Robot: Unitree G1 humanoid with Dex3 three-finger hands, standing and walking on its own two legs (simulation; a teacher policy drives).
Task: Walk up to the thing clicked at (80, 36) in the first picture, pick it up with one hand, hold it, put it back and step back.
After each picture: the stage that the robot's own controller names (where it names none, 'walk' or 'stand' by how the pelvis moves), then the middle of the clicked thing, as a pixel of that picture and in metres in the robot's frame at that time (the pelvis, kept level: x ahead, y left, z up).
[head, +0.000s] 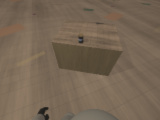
stand; (81, 38) +0.96 +0.15 -0.10
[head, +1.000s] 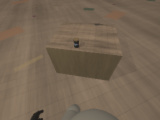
walk; (76, 42) +0.84 +0.22 -0.09
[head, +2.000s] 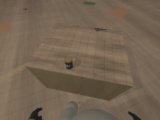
stand; (68, 62) +0.45 +0.21 -0.07
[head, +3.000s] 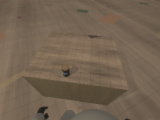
stand; (66, 70) +0.42 +0.21 -0.10
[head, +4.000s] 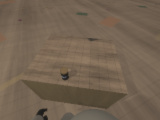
stand; (64, 73) +0.40 +0.21 -0.10
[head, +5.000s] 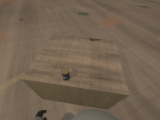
stand; (65, 74) +0.40 +0.21 -0.10
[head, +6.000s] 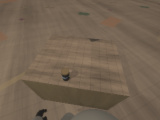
stand; (65, 74) +0.39 +0.21 -0.10
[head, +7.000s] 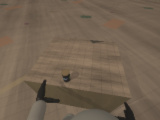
rise first; (66, 75) +0.39 +0.22 -0.10
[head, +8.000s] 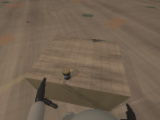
go down; (66, 73) +0.40 +0.22 -0.10
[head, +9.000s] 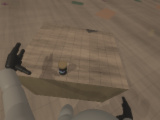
go down; (62, 68) +0.40 +0.20 -0.05
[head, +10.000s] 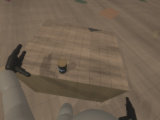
approach; (62, 66) +0.41 +0.20 -0.04
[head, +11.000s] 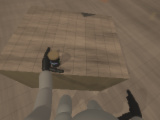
close; (54, 59) +0.42 +0.22 +0.00
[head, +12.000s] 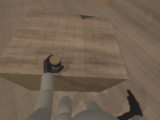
lift; (56, 64) +0.39 +0.20 +0.00
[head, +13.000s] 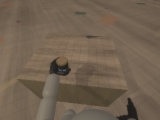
lift; (63, 66) +0.34 +0.17 +0.11
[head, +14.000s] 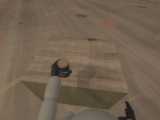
hold; (64, 68) +0.33 +0.17 +0.10
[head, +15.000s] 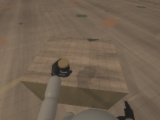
hold; (64, 68) +0.33 +0.17 +0.10
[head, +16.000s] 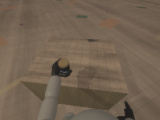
crouch; (64, 68) +0.33 +0.17 +0.10
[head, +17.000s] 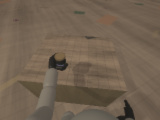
crouch; (61, 61) +0.38 +0.20 +0.09
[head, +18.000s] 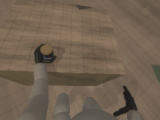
lower; (48, 54) +0.45 +0.24 +0.00
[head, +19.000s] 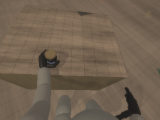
lower; (52, 58) +0.42 +0.22 +0.01
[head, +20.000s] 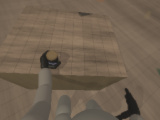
lower; (53, 59) +0.42 +0.22 +0.01
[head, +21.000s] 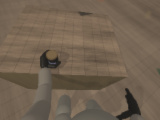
lower; (53, 59) +0.42 +0.22 +0.01
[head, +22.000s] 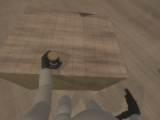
loosen; (54, 60) +0.42 +0.21 +0.01
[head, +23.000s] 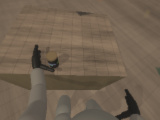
withdraw; (53, 60) +0.41 +0.22 +0.00
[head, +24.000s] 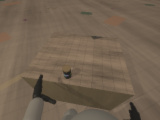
sink last; (67, 72) +0.40 +0.20 -0.05
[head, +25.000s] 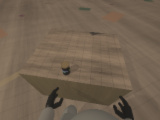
stand; (65, 68) +0.41 +0.21 -0.05
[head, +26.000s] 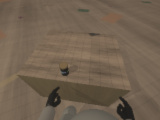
stand; (64, 69) +0.41 +0.22 -0.04
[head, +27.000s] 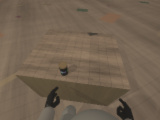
stand; (63, 69) +0.41 +0.22 -0.04
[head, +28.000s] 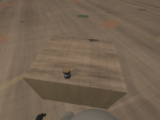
stand; (66, 72) +0.42 +0.20 -0.10
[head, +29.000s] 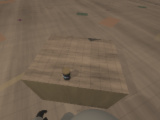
stand; (66, 74) +0.40 +0.20 -0.10
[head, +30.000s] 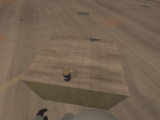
stand; (66, 75) +0.39 +0.20 -0.10
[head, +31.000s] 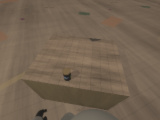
walk; (67, 74) +0.39 +0.19 -0.10
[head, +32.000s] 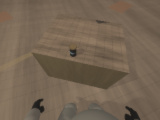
walk; (73, 50) +0.58 +0.19 -0.08
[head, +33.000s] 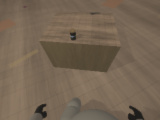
walk; (73, 34) +0.84 +0.27 -0.07
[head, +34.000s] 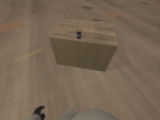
stand; (78, 34) +1.03 +0.21 -0.08
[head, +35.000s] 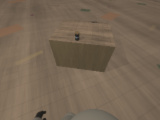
stand; (77, 36) +1.04 +0.21 -0.10
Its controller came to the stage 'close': yes
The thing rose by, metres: 0.20
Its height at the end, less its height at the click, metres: +0.00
